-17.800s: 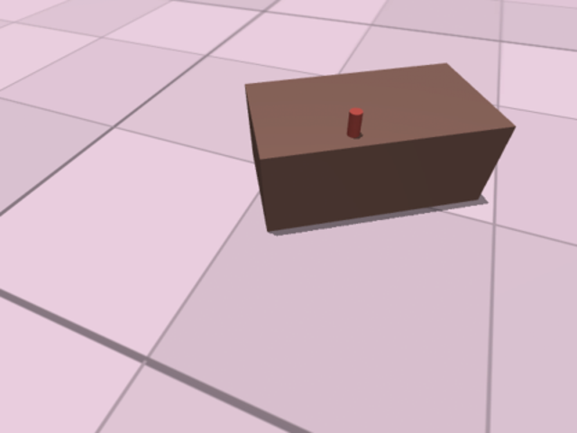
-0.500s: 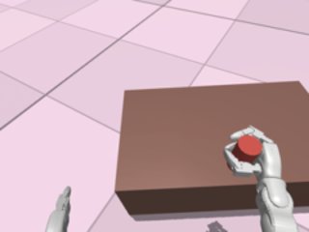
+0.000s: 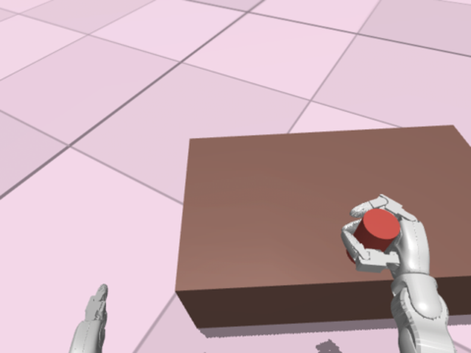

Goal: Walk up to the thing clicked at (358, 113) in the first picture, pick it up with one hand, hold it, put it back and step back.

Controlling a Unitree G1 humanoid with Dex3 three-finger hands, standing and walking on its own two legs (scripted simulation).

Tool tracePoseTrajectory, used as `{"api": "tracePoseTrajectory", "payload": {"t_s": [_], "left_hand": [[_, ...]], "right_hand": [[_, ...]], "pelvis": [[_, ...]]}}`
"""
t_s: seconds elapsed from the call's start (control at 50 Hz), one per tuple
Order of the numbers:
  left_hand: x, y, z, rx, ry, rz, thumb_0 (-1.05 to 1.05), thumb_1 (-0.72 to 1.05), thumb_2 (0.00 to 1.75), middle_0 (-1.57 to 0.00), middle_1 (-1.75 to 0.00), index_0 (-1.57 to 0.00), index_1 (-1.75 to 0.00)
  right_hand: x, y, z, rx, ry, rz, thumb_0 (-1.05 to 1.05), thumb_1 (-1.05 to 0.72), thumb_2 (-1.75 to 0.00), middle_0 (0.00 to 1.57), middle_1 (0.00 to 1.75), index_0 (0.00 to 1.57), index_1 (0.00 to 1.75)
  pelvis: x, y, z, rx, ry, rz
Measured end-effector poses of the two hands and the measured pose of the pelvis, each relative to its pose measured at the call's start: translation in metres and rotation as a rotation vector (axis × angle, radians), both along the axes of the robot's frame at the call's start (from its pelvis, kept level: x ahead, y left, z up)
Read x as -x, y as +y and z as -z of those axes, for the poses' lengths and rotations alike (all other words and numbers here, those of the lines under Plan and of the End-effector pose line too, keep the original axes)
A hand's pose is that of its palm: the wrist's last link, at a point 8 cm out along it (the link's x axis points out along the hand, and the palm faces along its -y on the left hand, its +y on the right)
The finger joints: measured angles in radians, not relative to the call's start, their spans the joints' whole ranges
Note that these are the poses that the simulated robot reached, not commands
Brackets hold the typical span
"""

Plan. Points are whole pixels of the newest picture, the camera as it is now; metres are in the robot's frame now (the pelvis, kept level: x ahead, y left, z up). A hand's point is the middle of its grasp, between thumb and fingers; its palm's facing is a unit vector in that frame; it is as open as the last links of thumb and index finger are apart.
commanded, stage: crouch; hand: right
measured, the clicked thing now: (370, 239) +0.32 -0.18 +0.04
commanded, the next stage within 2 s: lower in 1.22 s
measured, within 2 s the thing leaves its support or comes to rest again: neither
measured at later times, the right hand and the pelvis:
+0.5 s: hand (343, 236) +0.36 -0.16 -0.05, palm faces +0.08 +1.00 +0.02, open 6.8 cm; pelvis -0.02 +0.00 -0.04, yaw +0 degrees
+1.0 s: hand (333, 232) +0.42 -0.17 -0.12, palm faces +0.10 +1.00 +0.01, open 6.8 cm; pelvis -0.02 -0.01 -0.10, yaw +1 degrees
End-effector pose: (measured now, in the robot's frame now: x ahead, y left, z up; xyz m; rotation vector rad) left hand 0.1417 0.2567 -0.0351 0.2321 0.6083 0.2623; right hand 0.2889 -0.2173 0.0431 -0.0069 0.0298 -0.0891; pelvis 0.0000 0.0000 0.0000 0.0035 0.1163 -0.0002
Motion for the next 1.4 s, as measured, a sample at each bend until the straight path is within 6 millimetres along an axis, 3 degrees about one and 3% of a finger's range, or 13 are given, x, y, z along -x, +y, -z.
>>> {"api": "tracePoseTrajectory", "payload": {"t_s": [0.12,0.2,0.38,0.5,0.7,0.92,1.4], "left_hand": [[0.000,-0.002,0.000,0.006,-0.009,0.006,-0.02,-0.52,0.05,-0.06,-0.06,-0.06,-0.05],[0.001,0.000,0.002,-0.001,-0.011,0.009,-0.02,-0.51,0.05,-0.06,-0.06,-0.06,-0.05],[0.005,0.007,0.003,-0.073,-0.031,0.026,-0.02,-0.51,0.04,-0.06,-0.06,-0.06,-0.05],[0.013,-0.001,0.004,-0.114,-0.045,0.062,-0.02,-0.51,0.05,-0.06,-0.06,-0.06,-0.05],[0.025,0.001,0.012,-0.190,-0.022,0.073,-0.02,-0.52,0.05,-0.07,-0.06,-0.07,-0.06],[0.018,0.003,0.008,-0.258,-0.062,0.101,-0.02,-0.51,0.05,-0.07,-0.06,-0.07,-0.05],[0.024,0.002,0.008,-0.314,-0.106,0.123,-0.01,-0.51,0.04,-0.07,-0.06,-0.07,-0.05]], "right_hand": [[0.000,0.000,-0.003,0.003,-0.011,0.004,-0.02,0.03,-1.12,0.89,1.07,0.93,1.09],[-0.004,-0.001,0.007,-0.006,0.008,0.012,-0.02,0.03,-1.12,0.89,1.07,0.93,1.09],[-0.027,0.003,0.059,-0.025,0.065,0.002,-0.02,0.03,-1.13,0.89,1.07,0.93,1.08],[-0.050,0.002,0.089,-0.030,0.053,-0.007,-0.02,0.03,-1.13,0.89,1.07,0.93,1.08],[-0.083,-0.003,0.122,-0.021,0.034,-0.006,-0.02,0.03,-1.13,0.89,1.06,0.93,1.08],[-0.097,-0.003,0.156,-0.028,0.051,0.005,-0.02,0.03,-1.13,0.89,1.06,0.93,1.08],[-0.116,0.000,0.193,-0.030,0.062,0.006,-0.02,0.03,-1.12,0.89,1.07,0.93,1.08]], "pelvis": [[0.003,0.001,0.000,0.001,-0.004,0.002],[0.005,0.002,0.002,0.002,0.008,0.004],[0.015,0.003,0.021,0.006,0.083,0.001],[0.020,0.001,0.039,0.001,0.149,-0.004],[0.022,-0.007,0.066,-0.013,0.240,-0.011],[0.021,-0.007,0.089,-0.023,0.297,-0.008],[0.033,-0.002,0.118,-0.035,0.354,-0.002]]}}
